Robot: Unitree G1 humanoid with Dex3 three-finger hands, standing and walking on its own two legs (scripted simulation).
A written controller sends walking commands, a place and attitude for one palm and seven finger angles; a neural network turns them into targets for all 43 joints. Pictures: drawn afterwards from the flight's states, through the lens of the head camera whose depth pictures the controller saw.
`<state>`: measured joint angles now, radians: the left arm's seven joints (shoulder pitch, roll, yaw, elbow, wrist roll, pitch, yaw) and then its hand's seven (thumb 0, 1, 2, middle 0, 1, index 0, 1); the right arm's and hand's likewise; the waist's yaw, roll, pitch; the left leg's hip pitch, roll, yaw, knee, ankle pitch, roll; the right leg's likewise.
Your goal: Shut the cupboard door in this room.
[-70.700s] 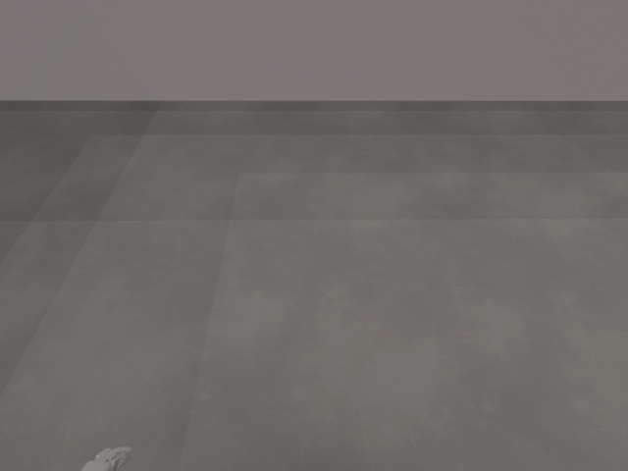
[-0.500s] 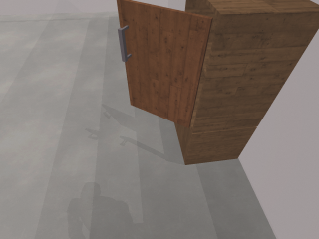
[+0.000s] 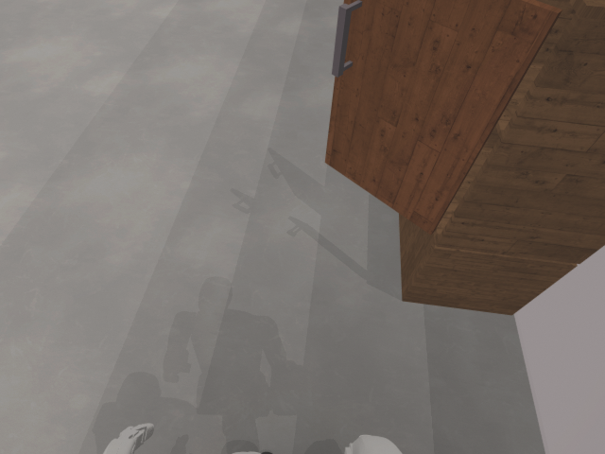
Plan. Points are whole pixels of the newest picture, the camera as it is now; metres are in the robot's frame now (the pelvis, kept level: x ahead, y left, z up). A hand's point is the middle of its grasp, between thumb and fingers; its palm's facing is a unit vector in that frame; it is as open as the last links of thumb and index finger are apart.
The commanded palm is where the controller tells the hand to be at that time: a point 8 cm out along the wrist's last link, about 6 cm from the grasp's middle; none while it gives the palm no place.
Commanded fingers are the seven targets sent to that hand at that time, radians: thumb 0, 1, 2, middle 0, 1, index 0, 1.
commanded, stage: walk to a spot facing it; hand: left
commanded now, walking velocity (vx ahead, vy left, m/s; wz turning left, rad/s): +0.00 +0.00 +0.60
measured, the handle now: (346, 39) +0.91 -0.07 +0.05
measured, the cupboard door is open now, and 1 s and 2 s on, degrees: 54 54 54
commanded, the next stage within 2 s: none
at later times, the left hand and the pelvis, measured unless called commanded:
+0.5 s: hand out of the picture -0.03 +0.17 -0.18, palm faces +0.37 -0.90 -0.24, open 7.4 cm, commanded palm none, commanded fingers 0.00 0.90 0.90 -0.20 -0.30 -0.20 -0.30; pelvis -0.01 -0.04 -0.02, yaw +22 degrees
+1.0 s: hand out of the picture -0.04 +0.13 -0.15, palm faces +0.62 -0.74 -0.27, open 7.4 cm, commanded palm none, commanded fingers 0.00 0.90 0.90 -0.20 -0.30 -0.20 -0.30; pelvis +0.03 -0.07 +0.00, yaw +40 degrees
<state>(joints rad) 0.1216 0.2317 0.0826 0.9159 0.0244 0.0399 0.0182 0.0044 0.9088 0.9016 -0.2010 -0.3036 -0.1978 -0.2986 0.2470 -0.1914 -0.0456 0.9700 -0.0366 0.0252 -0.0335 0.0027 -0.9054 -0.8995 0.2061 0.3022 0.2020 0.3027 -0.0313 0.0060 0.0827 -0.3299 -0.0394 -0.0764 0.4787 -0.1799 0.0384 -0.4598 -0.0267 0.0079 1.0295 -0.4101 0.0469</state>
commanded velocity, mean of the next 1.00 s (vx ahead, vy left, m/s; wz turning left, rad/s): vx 0.09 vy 0.00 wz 0.60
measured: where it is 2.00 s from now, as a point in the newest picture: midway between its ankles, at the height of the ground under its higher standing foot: (232, 430)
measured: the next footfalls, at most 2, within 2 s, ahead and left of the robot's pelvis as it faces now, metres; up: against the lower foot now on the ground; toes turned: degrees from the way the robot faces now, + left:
right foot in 0.16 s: +0.03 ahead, -0.17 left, +0.00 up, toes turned +8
left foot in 0.50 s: -0.03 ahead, +0.09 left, +0.00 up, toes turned +26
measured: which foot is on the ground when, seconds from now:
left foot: down 0.00-0.16, up 0.18-0.48, down 0.50-0.82, up 0.84-1.00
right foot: up 0.00-0.14, down 0.16-0.50, up 0.52-0.80, down 0.82-1.00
